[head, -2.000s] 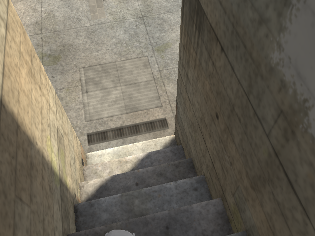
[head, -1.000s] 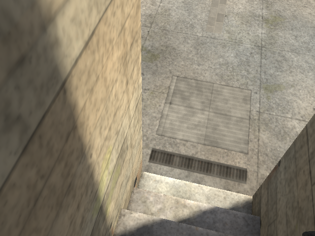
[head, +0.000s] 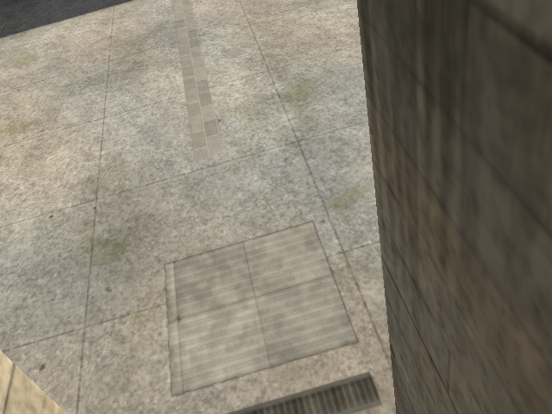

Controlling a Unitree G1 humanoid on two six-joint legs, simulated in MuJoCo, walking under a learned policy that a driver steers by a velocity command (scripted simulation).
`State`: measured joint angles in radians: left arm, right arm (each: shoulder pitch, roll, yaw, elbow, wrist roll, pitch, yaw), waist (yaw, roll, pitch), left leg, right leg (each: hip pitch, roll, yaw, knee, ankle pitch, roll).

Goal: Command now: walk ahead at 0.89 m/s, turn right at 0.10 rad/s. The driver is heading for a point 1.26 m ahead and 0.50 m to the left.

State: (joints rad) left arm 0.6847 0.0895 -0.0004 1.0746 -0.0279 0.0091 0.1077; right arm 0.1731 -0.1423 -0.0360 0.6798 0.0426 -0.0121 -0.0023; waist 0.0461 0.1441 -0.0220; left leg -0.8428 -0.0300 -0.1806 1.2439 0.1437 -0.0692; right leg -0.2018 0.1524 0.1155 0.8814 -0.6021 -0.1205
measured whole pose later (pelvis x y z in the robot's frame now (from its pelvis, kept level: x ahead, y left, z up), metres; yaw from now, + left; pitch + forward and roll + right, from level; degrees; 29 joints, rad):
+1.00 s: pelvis +0.83 +0.41 -0.71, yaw +41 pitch +21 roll -15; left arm 0.34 0.45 0.11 0.82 -0.04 -0.05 0.10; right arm 1.05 -0.43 -0.03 1.38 -0.04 -0.34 0.06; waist 0.03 0.28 0.16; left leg -0.23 0.08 0.00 -0.11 0.60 -0.27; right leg -0.15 0.29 -0.24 2.50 -0.92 0.22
